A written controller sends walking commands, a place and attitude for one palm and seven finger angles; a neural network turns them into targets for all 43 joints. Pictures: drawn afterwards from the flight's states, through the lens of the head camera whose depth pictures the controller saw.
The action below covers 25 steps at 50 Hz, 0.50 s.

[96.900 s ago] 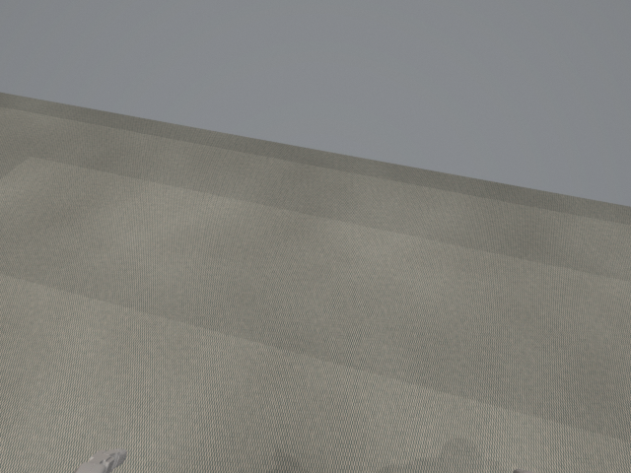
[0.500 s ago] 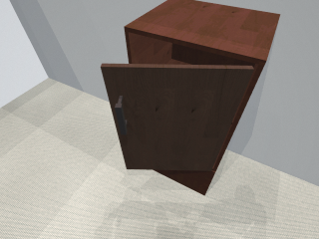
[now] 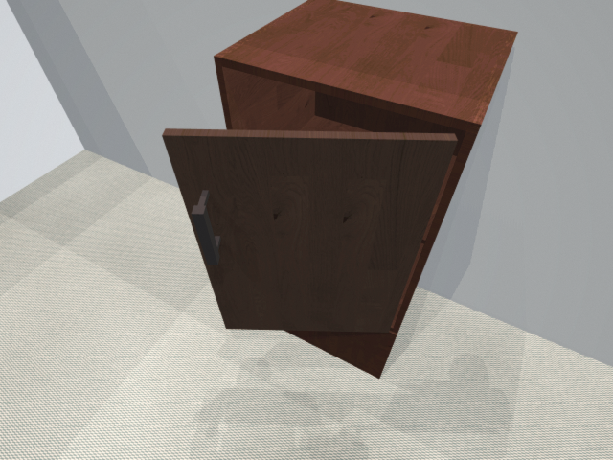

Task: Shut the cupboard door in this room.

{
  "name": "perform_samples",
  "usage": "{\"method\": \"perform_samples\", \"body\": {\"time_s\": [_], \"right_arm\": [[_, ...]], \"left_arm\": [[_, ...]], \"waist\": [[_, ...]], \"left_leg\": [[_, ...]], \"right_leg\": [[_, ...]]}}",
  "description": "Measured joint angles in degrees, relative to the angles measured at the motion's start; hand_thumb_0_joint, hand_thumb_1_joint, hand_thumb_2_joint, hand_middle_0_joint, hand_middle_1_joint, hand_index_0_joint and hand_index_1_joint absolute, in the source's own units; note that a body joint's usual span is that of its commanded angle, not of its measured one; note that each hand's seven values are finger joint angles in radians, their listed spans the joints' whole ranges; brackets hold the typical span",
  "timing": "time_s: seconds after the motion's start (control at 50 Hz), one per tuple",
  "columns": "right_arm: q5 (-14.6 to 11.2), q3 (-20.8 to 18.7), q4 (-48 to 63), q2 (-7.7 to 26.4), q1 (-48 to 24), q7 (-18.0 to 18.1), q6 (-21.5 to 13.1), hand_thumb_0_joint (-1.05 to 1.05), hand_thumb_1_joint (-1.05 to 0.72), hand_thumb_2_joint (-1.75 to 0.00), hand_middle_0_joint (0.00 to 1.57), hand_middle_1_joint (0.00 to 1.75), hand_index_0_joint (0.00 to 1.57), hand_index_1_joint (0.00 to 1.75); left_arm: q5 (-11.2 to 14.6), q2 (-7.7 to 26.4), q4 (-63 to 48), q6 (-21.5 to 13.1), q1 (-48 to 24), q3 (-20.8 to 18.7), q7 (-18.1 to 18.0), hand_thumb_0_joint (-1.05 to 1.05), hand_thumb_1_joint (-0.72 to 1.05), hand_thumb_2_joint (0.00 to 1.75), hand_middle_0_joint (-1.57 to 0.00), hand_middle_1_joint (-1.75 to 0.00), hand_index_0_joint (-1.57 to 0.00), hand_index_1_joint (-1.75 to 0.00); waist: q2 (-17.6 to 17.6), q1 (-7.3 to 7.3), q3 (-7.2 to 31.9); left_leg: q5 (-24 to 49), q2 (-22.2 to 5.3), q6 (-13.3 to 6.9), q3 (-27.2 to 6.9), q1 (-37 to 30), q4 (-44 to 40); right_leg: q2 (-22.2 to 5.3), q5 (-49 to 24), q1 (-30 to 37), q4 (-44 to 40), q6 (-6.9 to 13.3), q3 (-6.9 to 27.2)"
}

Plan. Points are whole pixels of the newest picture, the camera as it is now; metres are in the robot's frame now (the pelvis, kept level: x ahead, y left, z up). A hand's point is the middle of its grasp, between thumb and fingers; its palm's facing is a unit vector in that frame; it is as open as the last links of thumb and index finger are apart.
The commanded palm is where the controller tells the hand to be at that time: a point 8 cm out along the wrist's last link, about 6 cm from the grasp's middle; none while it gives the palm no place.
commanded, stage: look again from close up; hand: left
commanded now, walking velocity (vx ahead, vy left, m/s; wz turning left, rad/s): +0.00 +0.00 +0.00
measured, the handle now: (209, 228) +0.47 +0.20 +0.00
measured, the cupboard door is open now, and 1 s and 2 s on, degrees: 27 27 27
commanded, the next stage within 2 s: raise the hand and make a fist in 0.14 s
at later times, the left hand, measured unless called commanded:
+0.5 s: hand (194, 388) +0.21 +0.16 +0.00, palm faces +0.16 -0.99 -0.01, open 6.9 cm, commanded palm +0.10 +0.21 -0.06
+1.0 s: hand (204, 415) +0.19 +0.15 -0.05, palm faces -0.06 -1.00 +0.01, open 4.5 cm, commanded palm +0.14 +0.22 -0.04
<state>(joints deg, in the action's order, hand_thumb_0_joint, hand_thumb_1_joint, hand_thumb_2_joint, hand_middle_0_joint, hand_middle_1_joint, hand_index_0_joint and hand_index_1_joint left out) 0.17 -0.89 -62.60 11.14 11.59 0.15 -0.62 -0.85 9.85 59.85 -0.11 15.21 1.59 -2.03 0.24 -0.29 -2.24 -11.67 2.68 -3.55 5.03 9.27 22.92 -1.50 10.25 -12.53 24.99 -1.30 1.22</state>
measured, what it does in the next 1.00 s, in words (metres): lowers itself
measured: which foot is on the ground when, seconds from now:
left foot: down 0.00-1.00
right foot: down 0.00-1.00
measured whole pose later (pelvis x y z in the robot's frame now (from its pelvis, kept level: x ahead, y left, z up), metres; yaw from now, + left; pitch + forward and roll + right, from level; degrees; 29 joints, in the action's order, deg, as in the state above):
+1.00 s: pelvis +0.00 -0.03 -0.10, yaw +4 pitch +15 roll -2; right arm -2.7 1.5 -29.6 9.6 11.7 2.9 -10.4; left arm 17.9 13.8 -3.7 -14.5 24.4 -7.9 21.8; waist 2.7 0.9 7.7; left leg -31.5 -0.5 -0.7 -0.9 52.1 69.1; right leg 0.3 29.2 -51.8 66.5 2.0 -5.1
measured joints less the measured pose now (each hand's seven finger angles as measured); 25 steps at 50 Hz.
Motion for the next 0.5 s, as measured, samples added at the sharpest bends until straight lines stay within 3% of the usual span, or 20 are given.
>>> {"method": "perform_samples", "body": {"time_s": [0.26,0.28,0.3,0.34,0.4,0.44,0.5], "right_arm": [[-0.1,0.4,-2.0,-1.3,0.8,0.2,0.4,0.01,-0.92,-0.90,0.20,0.30,0.20,0.30],[0.0,0.8,0.7,-1.4,2.0,1.1,-0.5,0.01,-0.92,-0.90,0.20,0.30,0.20,0.30],[-0.6,1.2,4.0,-1.5,4.2,2.4,-2.9,0.01,-0.92,-0.90,0.20,0.30,0.20,0.30],[-1.8,2.2,7.5,-0.6,7.3,4.0,-8.9,0.01,-0.91,-0.90,0.20,0.30,0.20,0.30],[-2.3,1.8,12.4,1.8,7.9,3.5,-14.0,0.02,-0.91,-0.90,0.20,0.30,0.20,0.30],[-1.9,1.0,15.9,2.8,6.0,2.6,-15.7,0.02,-0.91,-0.90,0.20,0.30,0.20,0.30],[-0.8,-0.5,21.6,2.8,2.5,0.7,-17.0,0.02,-0.91,-0.90,0.20,0.30,0.20,0.30]], "left_arm": [[-0.1,-0.8,1.6,-0.6,0.7,-0.1,-0.6,0.01,0.91,0.90,-0.20,-0.30,-0.20,-0.30],[1.3,-1.0,-7.4,2.9,3.3,-3.4,0.4,0.01,0.91,0.90,-0.20,-0.30,-0.21,-0.30],[3.3,-0.4,-18.7,4.1,6.7,-4.0,0.2,0.02,0.91,0.90,-0.21,-0.30,-0.21,-0.30],[7.0,0.8,-35.5,0.5,11.1,-3.3,-1.7,0.02,0.91,0.90,-0.21,-0.30,-0.21,-0.31],[9.7,0.5,-46.1,-5.4,8.6,-3.5,-2.5,0.02,0.91,0.90,-0.23,-0.32,-0.23,-0.33],[11.0,0.0,-46.6,-12.4,4.6,-5.3,-0.2,0.02,0.91,0.90,-0.25,-0.35,-0.24,-0.35],[14.1,0.0,-46.5,-24.2,2.6,-7.8,7.5,0.01,0.91,0.90,-0.28,-0.39,-0.28,-0.39]], "waist": [[0.2,0.23,-0.1],[-0.2,-0.02,-1.0],[-0.7,0.16,-1.1],[-0.7,0.63,0.6],[1.0,-1.23,3.4],[1.5,-2.26,5.1],[-0.2,-2.25,7.6]], "left_leg": [[-0.2,-1.6,1.4,-1.1,0.6,0.8],[-0.7,-1.6,1.5,-1.3,0.9,2.0],[-1.2,-1.4,1.5,-1.5,1.4,3.0],[-2.1,-1.1,1.7,-1.9,2.1,4.6],[-3.7,-0.5,1.8,-3.8,5.7,9.1],[-5.3,-0.4,2.0,-4.2,10.6,13.7],[-8.3,-1.0,2.5,-3.1,19.7,22.0]], "right_leg": [[1.5,-0.4,0.5,-1.1,1.3,-1.2],[1.4,0.0,0.3,0.0,1.4,-1.4],[1.2,0.8,-0.4,1.6,1.5,-1.7],[0.9,2.4,-1.3,4.0,1.8,-2.1],[0.0,4.6,-3.8,7.9,1.8,-4.0],[-0.3,6.5,-8.6,12.5,2.0,-4.4],[0.1,9.3,-18.4,21.4,2.6,-3.4]]}}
